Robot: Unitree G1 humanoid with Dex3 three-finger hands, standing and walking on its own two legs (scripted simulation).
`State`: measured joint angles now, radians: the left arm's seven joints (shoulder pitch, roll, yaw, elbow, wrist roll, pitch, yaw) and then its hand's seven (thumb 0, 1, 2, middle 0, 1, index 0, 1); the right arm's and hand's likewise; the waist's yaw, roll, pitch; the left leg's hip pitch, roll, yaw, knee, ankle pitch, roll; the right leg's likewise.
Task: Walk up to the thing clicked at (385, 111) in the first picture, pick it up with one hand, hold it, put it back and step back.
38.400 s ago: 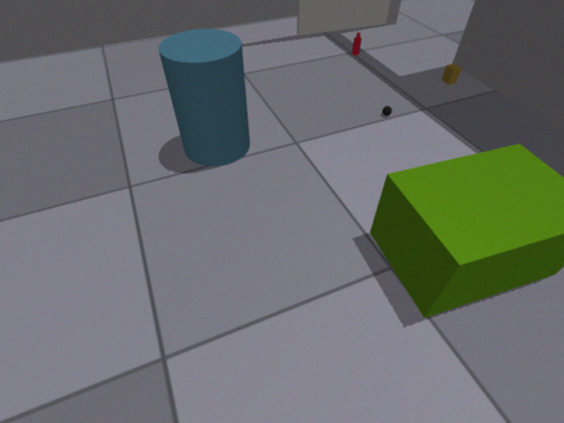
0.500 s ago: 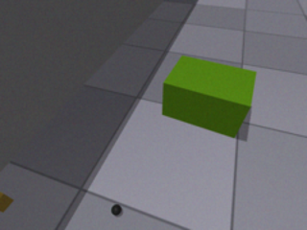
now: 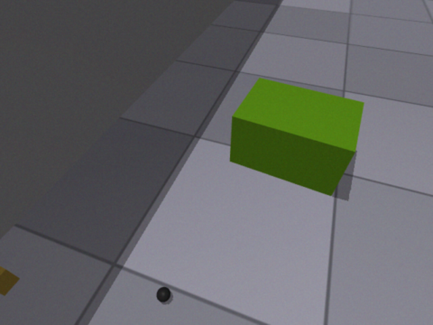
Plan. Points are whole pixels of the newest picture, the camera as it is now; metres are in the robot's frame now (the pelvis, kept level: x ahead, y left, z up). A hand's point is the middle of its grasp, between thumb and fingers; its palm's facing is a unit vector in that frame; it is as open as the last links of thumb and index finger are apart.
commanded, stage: stand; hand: left
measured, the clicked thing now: (163, 294) +0.41 +0.24 -0.75
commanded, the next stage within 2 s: none
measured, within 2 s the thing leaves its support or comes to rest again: neither
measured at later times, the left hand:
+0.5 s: hand out of the picture +0.07 +0.25 -0.16, palm faces -0.02 -0.94 -0.35, open 7.4 cm
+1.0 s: hand out of the picture +0.08 +0.25 -0.16, palm faces -0.02 -0.94 -0.35, open 7.4 cm
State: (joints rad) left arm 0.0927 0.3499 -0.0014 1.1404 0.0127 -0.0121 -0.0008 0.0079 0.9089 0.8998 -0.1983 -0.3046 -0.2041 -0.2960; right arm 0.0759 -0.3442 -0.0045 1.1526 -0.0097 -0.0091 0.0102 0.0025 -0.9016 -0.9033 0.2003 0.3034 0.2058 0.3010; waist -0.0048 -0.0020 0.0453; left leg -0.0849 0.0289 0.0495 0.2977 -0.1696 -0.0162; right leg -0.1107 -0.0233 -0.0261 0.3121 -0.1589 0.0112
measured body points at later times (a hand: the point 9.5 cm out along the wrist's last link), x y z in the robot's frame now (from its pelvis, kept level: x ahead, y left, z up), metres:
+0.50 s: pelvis +0.00 -0.01 +0.00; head +0.00 -0.01 +0.45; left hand +0.07 +0.30 -0.13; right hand +0.07 -0.31 -0.14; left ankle +0.00 +0.13 -0.75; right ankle +0.01 -0.12 -0.75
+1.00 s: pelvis +0.01 -0.01 +0.00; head +0.01 -0.01 +0.45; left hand +0.08 +0.30 -0.13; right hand +0.08 -0.31 -0.14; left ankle +0.00 +0.13 -0.75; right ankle +0.01 -0.12 -0.75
